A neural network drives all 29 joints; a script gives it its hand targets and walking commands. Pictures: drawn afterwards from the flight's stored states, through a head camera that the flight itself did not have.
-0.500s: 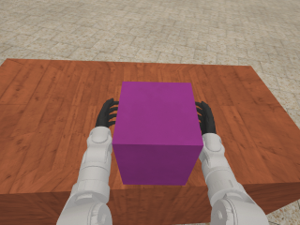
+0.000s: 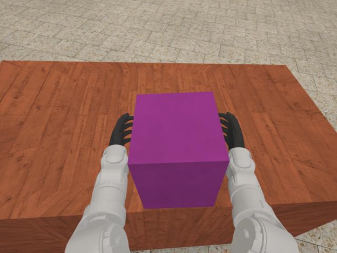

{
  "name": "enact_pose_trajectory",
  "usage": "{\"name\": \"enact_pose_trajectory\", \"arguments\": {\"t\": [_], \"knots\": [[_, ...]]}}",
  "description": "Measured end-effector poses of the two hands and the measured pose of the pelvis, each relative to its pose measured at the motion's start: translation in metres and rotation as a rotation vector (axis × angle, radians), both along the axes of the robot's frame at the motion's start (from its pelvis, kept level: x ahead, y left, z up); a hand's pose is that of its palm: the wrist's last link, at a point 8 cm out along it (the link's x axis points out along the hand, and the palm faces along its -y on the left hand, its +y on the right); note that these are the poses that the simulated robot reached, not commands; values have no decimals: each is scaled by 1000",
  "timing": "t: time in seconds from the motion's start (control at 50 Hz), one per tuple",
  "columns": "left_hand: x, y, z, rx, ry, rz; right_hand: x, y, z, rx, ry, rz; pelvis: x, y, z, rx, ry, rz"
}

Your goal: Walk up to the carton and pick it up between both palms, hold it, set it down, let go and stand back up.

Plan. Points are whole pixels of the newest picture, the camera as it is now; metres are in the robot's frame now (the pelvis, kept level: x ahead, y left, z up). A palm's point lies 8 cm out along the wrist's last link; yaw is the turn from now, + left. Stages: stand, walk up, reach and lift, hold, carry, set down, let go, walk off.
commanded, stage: set down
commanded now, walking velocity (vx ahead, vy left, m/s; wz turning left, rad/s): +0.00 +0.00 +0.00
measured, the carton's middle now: (176, 153) +0.40 +0.00 +0.00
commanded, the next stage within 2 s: none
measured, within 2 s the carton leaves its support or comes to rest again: rests again in 0.88 s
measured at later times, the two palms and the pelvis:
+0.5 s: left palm (117, 150) +0.37 +0.15 +0.03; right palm (231, 149) +0.39 -0.14 +0.04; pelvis -0.01 +0.00 +0.00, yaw +0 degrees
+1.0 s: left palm (118, 151) +0.37 +0.15 +0.02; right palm (231, 151) +0.38 -0.14 +0.04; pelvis -0.01 +0.00 +0.00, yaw +0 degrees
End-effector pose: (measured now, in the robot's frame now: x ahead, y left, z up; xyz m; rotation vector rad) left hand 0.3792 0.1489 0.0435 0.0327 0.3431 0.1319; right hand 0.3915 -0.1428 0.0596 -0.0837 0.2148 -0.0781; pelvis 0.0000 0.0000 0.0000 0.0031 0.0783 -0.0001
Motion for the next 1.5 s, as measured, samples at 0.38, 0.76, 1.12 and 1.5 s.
{"name": "enact_pose_trajectory", "arguments": {"t": [0.38,0.76,1.12,1.5], "knots": [[0,-4,-17,17,-49,25,2,-3,-19,-9,-44,18,-4,-4,-2,-4,95,-4],[-9,10,-19,31,-26,19,-7,11,-15,-12,-13,23,-11,5,-1,-8,84,0],[-7,-1,-22,11,-48,28,-9,-1,-27,-22,-10,24,-9,-4,-1,-3,67,10],[-6,2,-23,14,-63,16,-12,2,-25,-40,-11,14,-10,3,-2,-5,84,1]]}}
